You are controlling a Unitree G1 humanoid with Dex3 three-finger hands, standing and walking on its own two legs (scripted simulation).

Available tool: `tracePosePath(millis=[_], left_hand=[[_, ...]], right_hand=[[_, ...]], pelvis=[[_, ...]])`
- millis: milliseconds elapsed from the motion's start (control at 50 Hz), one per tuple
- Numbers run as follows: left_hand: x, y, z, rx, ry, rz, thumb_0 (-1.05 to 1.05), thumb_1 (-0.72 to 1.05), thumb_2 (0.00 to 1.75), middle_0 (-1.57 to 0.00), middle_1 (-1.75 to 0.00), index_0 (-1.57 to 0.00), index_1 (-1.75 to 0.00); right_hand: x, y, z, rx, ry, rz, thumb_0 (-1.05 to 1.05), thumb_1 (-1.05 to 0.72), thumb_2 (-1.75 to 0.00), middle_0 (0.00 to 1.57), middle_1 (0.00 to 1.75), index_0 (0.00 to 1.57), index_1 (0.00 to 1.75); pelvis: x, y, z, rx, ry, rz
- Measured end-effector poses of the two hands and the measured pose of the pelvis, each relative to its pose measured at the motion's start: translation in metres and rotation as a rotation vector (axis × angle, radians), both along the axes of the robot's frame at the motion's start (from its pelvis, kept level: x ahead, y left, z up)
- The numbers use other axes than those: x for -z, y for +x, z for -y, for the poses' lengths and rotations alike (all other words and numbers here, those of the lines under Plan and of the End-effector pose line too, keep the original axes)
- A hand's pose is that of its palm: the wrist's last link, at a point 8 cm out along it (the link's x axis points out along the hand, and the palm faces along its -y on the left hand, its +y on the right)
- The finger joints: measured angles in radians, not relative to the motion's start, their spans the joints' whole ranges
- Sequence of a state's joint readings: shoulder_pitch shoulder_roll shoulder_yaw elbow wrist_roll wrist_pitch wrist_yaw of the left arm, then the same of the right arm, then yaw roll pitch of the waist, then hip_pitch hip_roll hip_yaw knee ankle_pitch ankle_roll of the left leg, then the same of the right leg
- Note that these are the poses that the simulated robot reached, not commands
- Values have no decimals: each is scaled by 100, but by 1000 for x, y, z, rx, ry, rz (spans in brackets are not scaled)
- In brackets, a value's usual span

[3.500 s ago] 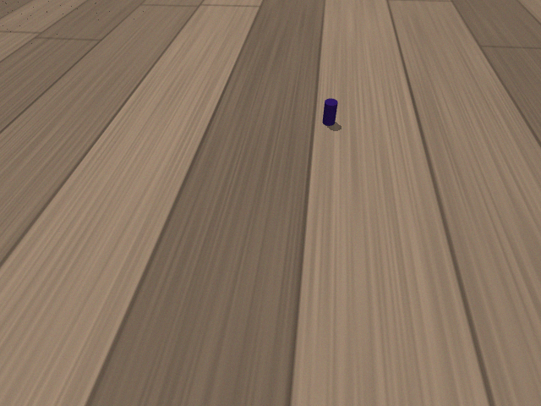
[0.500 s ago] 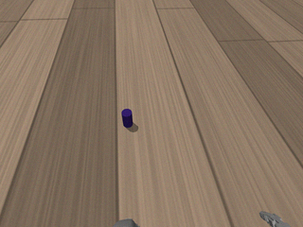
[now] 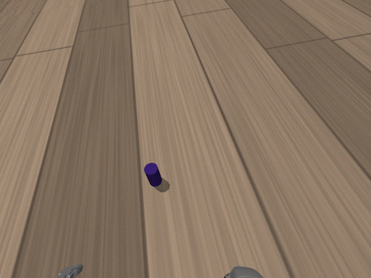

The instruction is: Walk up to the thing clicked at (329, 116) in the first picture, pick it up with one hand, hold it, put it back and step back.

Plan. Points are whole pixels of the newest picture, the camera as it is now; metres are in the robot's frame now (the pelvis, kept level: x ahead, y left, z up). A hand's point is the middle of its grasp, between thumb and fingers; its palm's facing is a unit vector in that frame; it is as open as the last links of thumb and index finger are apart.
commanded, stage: walk up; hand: left
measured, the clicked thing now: (153, 175) +0.74 +0.27 -0.69
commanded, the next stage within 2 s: none
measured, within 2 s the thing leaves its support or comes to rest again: neither
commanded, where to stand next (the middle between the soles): +0.37 +0.04 m, yaw +0 degrees
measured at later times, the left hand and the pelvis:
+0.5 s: hand (73, 265) +0.19 +0.33 -0.16, palm faces -0.01 -0.94 -0.35, open 7.4 cm; pelvis +0.16 +0.05 +0.00, yaw +1 degrees
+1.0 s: hand (96, 198) +0.35 +0.29 -0.13, palm faces -0.04 -0.91 -0.41, open 7.3 cm; pelvis +0.27 +0.03 +0.00, yaw +0 degrees
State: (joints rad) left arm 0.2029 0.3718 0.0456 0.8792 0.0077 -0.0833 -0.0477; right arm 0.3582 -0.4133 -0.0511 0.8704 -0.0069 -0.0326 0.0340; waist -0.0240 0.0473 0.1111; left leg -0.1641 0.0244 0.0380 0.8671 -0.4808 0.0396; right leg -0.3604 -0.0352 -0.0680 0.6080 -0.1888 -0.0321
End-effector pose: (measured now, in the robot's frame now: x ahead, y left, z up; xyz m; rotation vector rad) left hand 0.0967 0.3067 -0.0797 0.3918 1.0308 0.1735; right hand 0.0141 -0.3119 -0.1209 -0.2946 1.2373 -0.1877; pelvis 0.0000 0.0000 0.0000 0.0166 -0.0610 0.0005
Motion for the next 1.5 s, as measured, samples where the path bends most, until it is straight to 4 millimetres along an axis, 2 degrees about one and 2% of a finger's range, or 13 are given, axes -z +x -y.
tracePosePath(millis=[100,240,400,500,620,740,840,960,1060,1140,1280,1380,1500], left_hand=[[-18,20,12,-26,-5,23,0,90,90,-21,-30,-21,-30],[-19,33,-3,-56,4,-26,0,90,90,-21,-30,-21,-30],[15,54,-47,-116,-23,-86,1,90,90,-21,-30,-21,-30],[42,83,-66,-106,-45,-169,1,90,90,-21,-30,-21,-30],[33,132,-69,-61,-76,-164,1,91,90,-21,-30,-21,-30],[21,173,-71,-49,-57,-156,1,91,90,-21,-30,-21,-30],[14,209,-62,-44,-13,-140,1,91,90,-21,-30,-21,-30],[14,242,-36,-36,22,-85,1,91,90,-21,-30,-20,-30],[3,250,-24,-45,7,-50,0,90,90,-21,-30,-21,-30],[1,249,-30,-57,6,-56,0,90,90,-21,-30,-21,-30],[28,251,-56,-107,-28,-97,1,90,90,-21,-30,-21,-30],[36,254,-55,-110,-66,-151,1,91,90,-21,-30,-21,-30],[38,254,-48,-111,-73,-193,1,91,90,-21,-30,-21,-30]], right_hand=[[-9,54,3,-31,23,42,1,-90,-90,20,30,20,30],[-21,108,6,-46,1,65,1,-91,-90,20,30,20,30],[-32,175,-19,-103,-64,43,1,-91,-90,20,30,20,30],[-40,215,-42,-88,-103,129,1,-90,-90,20,30,21,30],[-56,232,-60,-61,-100,119,1,-90,-90,20,30,21,30],[-53,245,-60,-35,-88,87,1,-90,-90,21,30,21,30],[-34,263,-50,-19,-64,57,1,-90,-90,20,30,21,30],[4,296,-38,-15,-11,42,1,-90,-90,20,30,21,30],[3,319,-40,-57,14,46,1,-90,-90,20,30,20,30],[-4,329,-38,-74,-6,46,1,-90,-90,20,30,21,30],[-16,326,-42,-54,-91,28,1,-90,-90,20,30,20,30],[-27,327,-50,-34,-100,13,1,-90,-90,20,30,21,30],[-28,353,-56,-42,-76,37,1,-90,-90,20,30,21,30]], pelvis=[[-14,31,5,10,20,8],[-19,74,-2,-3,-14,6],[-5,131,-29,-26,-61,-6],[4,163,-52,-10,-30,-1],[-12,194,-62,-11,-35,0],[-17,226,-61,3,-19,2],[-11,248,-52,10,1,-2],[4,264,-33,9,-13,2],[-3,272,-31,-1,11,0],[-6,279,-34,-3,5,-5],[2,289,-50,-8,3,5],[-5,298,-53,-6,-11,-9],[-9,303,-52,-1,-27,-8]])
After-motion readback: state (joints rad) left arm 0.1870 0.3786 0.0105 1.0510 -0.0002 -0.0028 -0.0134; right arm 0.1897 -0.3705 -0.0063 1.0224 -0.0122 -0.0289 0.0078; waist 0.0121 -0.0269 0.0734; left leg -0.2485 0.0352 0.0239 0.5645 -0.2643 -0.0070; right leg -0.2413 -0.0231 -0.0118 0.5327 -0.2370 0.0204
